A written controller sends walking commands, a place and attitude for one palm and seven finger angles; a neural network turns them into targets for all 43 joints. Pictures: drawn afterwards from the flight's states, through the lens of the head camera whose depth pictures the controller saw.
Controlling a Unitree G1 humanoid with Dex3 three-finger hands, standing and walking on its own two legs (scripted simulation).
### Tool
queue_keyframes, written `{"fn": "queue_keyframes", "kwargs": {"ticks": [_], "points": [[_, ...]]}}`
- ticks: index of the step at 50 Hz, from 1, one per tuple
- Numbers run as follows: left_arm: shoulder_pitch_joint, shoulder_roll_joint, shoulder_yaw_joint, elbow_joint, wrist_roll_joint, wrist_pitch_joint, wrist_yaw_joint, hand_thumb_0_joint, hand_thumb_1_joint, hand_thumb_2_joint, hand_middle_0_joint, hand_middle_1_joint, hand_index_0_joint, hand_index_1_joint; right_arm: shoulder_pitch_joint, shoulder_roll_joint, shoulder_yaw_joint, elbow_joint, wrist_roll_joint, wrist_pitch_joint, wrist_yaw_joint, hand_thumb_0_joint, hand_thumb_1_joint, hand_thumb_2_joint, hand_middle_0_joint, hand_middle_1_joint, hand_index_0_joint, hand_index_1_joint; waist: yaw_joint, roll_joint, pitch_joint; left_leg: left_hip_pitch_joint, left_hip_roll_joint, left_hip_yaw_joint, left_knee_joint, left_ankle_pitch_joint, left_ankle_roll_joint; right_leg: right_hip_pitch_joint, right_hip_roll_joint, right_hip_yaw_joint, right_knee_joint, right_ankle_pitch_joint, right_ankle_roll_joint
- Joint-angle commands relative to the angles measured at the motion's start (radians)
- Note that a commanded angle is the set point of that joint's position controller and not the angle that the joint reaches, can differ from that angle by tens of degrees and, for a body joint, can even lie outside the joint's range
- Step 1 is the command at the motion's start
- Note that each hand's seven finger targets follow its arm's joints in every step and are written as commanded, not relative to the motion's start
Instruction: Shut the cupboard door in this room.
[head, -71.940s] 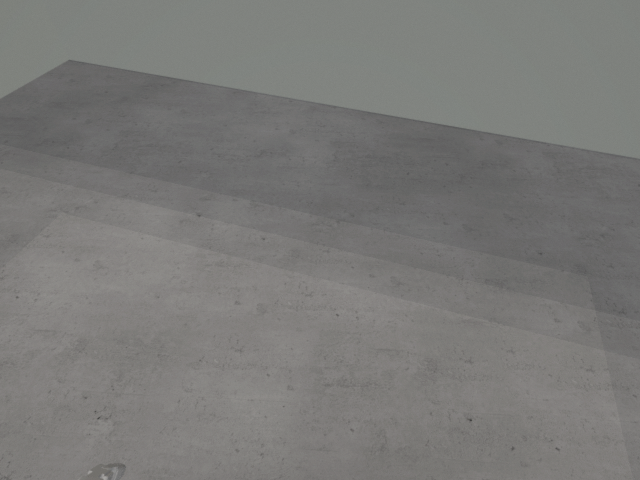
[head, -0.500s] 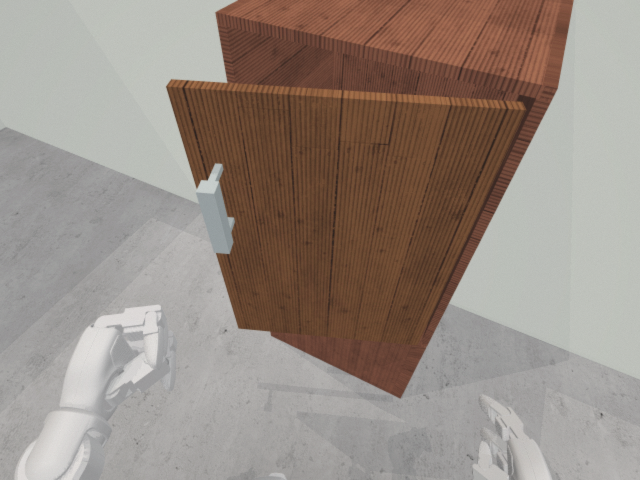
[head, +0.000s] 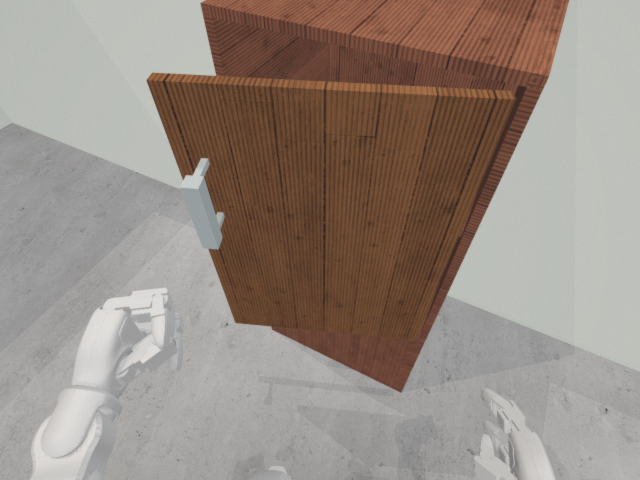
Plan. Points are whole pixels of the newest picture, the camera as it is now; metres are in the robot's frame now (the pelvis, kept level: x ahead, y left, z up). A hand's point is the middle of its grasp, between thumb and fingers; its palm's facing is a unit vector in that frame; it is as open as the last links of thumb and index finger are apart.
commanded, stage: bring the fist close to the handle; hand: left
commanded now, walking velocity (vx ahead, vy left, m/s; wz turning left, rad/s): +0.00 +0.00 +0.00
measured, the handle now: (207, 204) +0.46 +0.20 +0.08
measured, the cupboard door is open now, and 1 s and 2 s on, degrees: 21 21 10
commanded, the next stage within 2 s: push the door shut along its arc in 1.22 s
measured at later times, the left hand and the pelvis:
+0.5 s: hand (196, 287) +0.32 +0.17 +0.08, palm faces -0.06 -1.00 -0.04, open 3.1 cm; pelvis +0.01 +0.00 +0.01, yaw -1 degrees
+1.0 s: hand (215, 248) +0.38 +0.16 +0.08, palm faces -0.05 -1.00 -0.03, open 3.1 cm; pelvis +0.00 +0.01 +0.01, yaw -2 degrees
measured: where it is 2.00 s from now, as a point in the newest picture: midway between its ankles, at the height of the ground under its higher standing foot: outside the picture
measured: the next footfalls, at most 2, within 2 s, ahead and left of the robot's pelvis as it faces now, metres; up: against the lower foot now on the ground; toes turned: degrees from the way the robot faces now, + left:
none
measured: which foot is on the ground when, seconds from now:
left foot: down 0.00-1.00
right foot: down 0.00-1.00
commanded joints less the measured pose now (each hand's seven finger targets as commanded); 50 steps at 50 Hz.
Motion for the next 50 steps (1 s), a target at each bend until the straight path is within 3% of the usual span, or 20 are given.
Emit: {"fn": "queue_keyframes", "kwargs": {"ticks": [1, 3, 4, 5, 8, 9, 12, 13, 17, 18, 21, 22, 28, 32, 35, 36, 41, 43, 46, 50], "points": [[-0.233, 0.155, 0.090, -0.166, -0.024, -0.052, -0.005, 0.000, 0.900, 0.900, -1.300, -1.500, -1.300, -1.500, -0.052, -0.120, -0.054, -0.135, 0.005, -0.051, -0.014, 0.000, -0.900, -0.900, 0.200, 0.300, 0.200, 0.300, -0.022, -0.006, -0.183, 0.148, -0.007, -0.043, -0.127, 0.162, 0.003, 0.049, -0.024, 0.114, -0.172, 0.202, 0.035], [-0.196, 0.184, 0.131, -0.121, -0.028, -0.041, -0.007, 0.000, 0.900, 0.900, -1.300, -1.500, -1.300, -1.500, -0.047, -0.125, -0.056, -0.134, 0.002, -0.044, -0.012, 0.000, -0.900, -0.900, 0.200, 0.300, 0.200, 0.300, -0.003, -0.049, -0.208, 0.136, -0.007, -0.040, -0.124, 0.200, 0.004, 0.094, -0.028, 0.127, -0.171, 0.258, 0.040], [-0.218, 0.159, 0.112, -0.105, -0.030, -0.037, -0.013, 0.000, 0.900, 0.900, -1.300, -1.500, -1.300, -1.500, -0.051, -0.119, -0.054, -0.137, 0.004, -0.039, -0.010, 0.000, -0.900, -0.900, 0.200, 0.300, 0.200, 0.300, -0.010, -0.054, -0.199, 0.132, -0.008, -0.033, -0.125, 0.212, 0.003, 0.103, -0.036, 0.134, -0.173, 0.294, 0.046], [-0.222, 0.174, 0.135, -0.097, -0.033, -0.036, -0.014, 0.000, 0.900, 0.900, -1.300, -1.500, -1.300, -1.500, -0.050, -0.120, -0.056, -0.136, 0.005, -0.035, -0.008, 0.000, -0.900, -0.900, 0.200, 0.300, 0.200, 0.300, 0.000, -0.041, -0.195, 0.131, -0.008, -0.032, -0.132, 0.216, 0.000, 0.107, -0.035, 0.127, -0.171, 0.302, 0.044], [-0.281, 0.168, 0.121, -0.081, -0.027, -0.037, -0.010, 0.000, 0.900, 0.900, -1.300, -1.500, -1.300, -1.500, -0.051, -0.123, -0.056, -0.132, 0.005, -0.027, -0.006, 0.000, -0.900, -0.900, 0.200, 0.300, 0.200, 0.300, -0.007, -0.034, -0.195, 0.152, -0.007, -0.030, -0.136, 0.235, 0.003, 0.102, -0.031, 0.122, -0.166, 0.331, 0.043], [-0.286, 0.144, 0.103, -0.079, -0.025, -0.039, -0.009, 0.000, 0.900, 0.900, -1.300, -1.500, -1.300, -1.500, -0.052, -0.119, -0.058, -0.136, 0.005, -0.027, -0.004, 0.000, -0.900, -0.900, 0.200, 0.300, 0.200, 0.300, -0.007, -0.025, -0.197, 0.162, -0.008, -0.026, -0.141, 0.240, 0.002, 0.096, -0.029, 0.111, -0.162, 0.340, 0.042], [-0.364, 0.157, 0.108, -0.047, -0.021, -0.050, -0.004, 0.000, 0.900, 0.900, -1.300, -1.500, -1.300, -1.500, -0.043, -0.127, -0.061, -0.120, 0.005, -0.022, -0.005, 0.000, -0.900, -0.900, 0.200, 0.300, 0.200, 0.300, -0.019, -0.025, -0.191, 0.167, -0.008, -0.029, -0.144, 0.223, 0.002, 0.070, -0.025, 0.107, -0.164, 0.317, 0.040], [-0.364, 0.171, 0.117, -0.034, -0.017, -0.053, 0.000, 0.000, 0.900, 0.900, -1.300, -1.500, -1.300, -1.500, -0.039, -0.130, -0.065, -0.118, 0.002, -0.020, -0.004, 0.000, -0.900, -0.900, 0.200, 0.300, 0.200, 0.300, -0.021, -0.056, -0.192, 0.167, -0.005, -0.029, -0.138, 0.230, 0.005, 0.076, -0.025, 0.111, -0.163, 0.325, 0.043], [-0.416, 0.137, 0.083, -0.031, -0.008, -0.069, 0.007, 0.000, 0.900, 0.900, -1.300, -1.500, -1.300, -1.500, -0.043, -0.125, -0.066, -0.115, 0.006, -0.015, 0.002, 0.000, -0.900, -0.900, 0.200, 0.300, 0.200, 0.300, -0.019, 0.000, -0.223, 0.201, -0.007, -0.027, -0.152, 0.242, 0.002, 0.066, -0.022, 0.094, -0.153, 0.331, 0.035], [-0.432, 0.160, 0.096, -0.020, -0.004, -0.069, 0.015, 0.000, 0.900, 0.900, -1.300, -1.500, -1.300, -1.500, -0.038, -0.131, -0.068, -0.108, 0.002, -0.013, 0.001, 0.000, -0.900, -0.900, 0.200, 0.300, 0.200, 0.300, -0.021, -0.038, -0.228, 0.195, -0.004, -0.030, -0.147, 0.247, 0.005, 0.076, -0.021, 0.098, -0.151, 0.335, 0.036], [-0.490, 0.159, 0.095, 0.023, 0.009, -0.072, 0.030, 0.000, 0.900, 0.900, -1.300, -1.500, -1.300, -1.500, -0.038, -0.129, -0.068, -0.095, 0.004, -0.003, 0.003, 0.000, -0.900, -0.900, 0.200, 0.300, 0.200, 0.300, -0.025, -0.014, -0.223, 0.202, -0.003, -0.031, -0.158, 0.241, 0.002, 0.060, -0.020, 0.090, -0.150, 0.324, 0.032], [-0.498, 0.134, 0.069, 0.025, 0.015, -0.072, 0.032, 0.000, 0.900, 0.900, -1.300, -1.500, -1.300, -1.500, -0.040, -0.127, -0.067, -0.099, 0.004, -0.001, 0.005, 0.000, -0.900, -0.900, 0.200, 0.300, 0.200, 0.300, -0.026, -0.005, -0.230, 0.213, -0.002, -0.032, -0.160, 0.241, 0.002, 0.052, -0.019, 0.086, -0.148, 0.320, 0.031], [-0.619, 0.158, 0.081, 0.127, 0.030, -0.066, 0.056, 0.000, 0.900, 0.900, -1.300, -1.500, -1.300, -1.500, -0.025, -0.137, -0.068, -0.077, 0.001, 0.020, 0.004, 0.000, -0.900, -0.900, 0.200, 0.300, 0.200, 0.300, -0.035, -0.046, -0.234, 0.212, 0.003, -0.037, -0.165, 0.230, 0.003, 0.049, -0.017, 0.083, -0.155, 0.305, 0.031], [-0.710, 0.130, 0.056, 0.173, 0.041, -0.071, 0.063, 0.000, 0.900, 0.900, -1.300, -1.500, -1.300, -1.500, -0.024, -0.131, -0.068, -0.071, 0.003, 0.032, 0.009, 0.000, -0.900, -0.900, 0.200, 0.300, 0.200, 0.300, -0.039, -0.004, -0.253, 0.243, 0.004, -0.041, -0.171, 0.238, -0.003, 0.026, -0.015, 0.075, -0.150, 0.304, 0.025], [-0.753, 0.142, 0.066, 0.216, 0.047, -0.076, 0.071, 0.000, 0.900, 0.900, -1.300, -1.500, -1.300, -1.500, -0.011, -0.135, -0.070, -0.065, 0.000, 0.040, 0.012, 0.000, -0.900, -0.900, 0.200, 0.300, 0.200, 0.300, -0.038, -0.015, -0.275, 0.244, 0.006, -0.042, -0.167, 0.255, -0.003, 0.036, -0.015, 0.077, -0.146, 0.322, 0.025], [-0.745, 0.122, 0.051, 0.238, 0.048, -0.075, 0.071, 0.000, 0.900, 0.900, -1.300, -1.500, -1.300, -1.500, -0.011, -0.133, -0.070, -0.067, 0.002, 0.043, 0.014, 0.000, -0.900, -0.900, 0.200, 0.300, 0.200, 0.300, -0.038, -0.015, -0.265, 0.246, 0.007, -0.041, -0.168, 0.257, -0.003, 0.029, -0.014, 0.076, -0.147, 0.322, 0.024], [-0.876, 0.149, 0.064, 0.336, 0.063, -0.084, 0.088, 0.000, 0.900, 0.900, -1.300, -1.500, -1.300, -1.500, 0.005, -0.140, -0.070, -0.049, -0.001, 0.062, 0.016, 0.000, -0.900, -0.900, 0.200, 0.300, 0.200, 0.300, -0.053, -0.042, -0.248, 0.218, 0.005, -0.044, -0.169, 0.209, -0.001, 0.005, -0.013, 0.078, -0.153, 0.281, 0.027], [-0.852, 0.175, 0.089, 0.340, 0.067, -0.092, 0.092, 0.000, 0.900, 0.900, -1.300, -1.500, -1.300, -1.500, 0.011, -0.145, -0.073, -0.057, -0.005, 0.068, 0.017, 0.000, -0.900, -0.900, 0.200, 0.300, 0.200, 0.300, -0.032, -0.026, -0.286, 0.224, 0.003, -0.040, -0.167, 0.233, -0.001, 0.035, -0.014, 0.083, -0.147, 0.300, 0.023], [-0.809, 0.155, 0.085, 0.313, 0.059, -0.108, 0.085, 0.000, 0.900, 0.900, -1.300, -1.500, -1.300, -1.500, 0.011, -0.137, -0.076, -0.067, -0.002, 0.072, 0.026, 0.000, -0.900, -0.900, 0.200, 0.300, 0.200, 0.300, -0.024, -0.015, -0.325, 0.249, 0.002, -0.031, -0.165, 0.285, -0.001, 0.063, -0.013, 0.084, -0.142, 0.358, 0.023], [-0.827, 0.169, 0.094, 0.350, 0.056, -0.107, 0.077, 0.000, 0.900, 0.900, -1.300, -1.500, -1.300, -1.500, 0.018, -0.141, -0.077, -0.062, 0.000, 0.084, 0.024, 0.000, -0.900, -0.900, 0.200, 0.300, 0.200, 0.300, -0.039, -0.044, -0.262, 0.209, 0.004, -0.028, -0.172, 0.242, 0.002, 0.042, -0.010, 0.083, -0.153, 0.328, 0.028]]}}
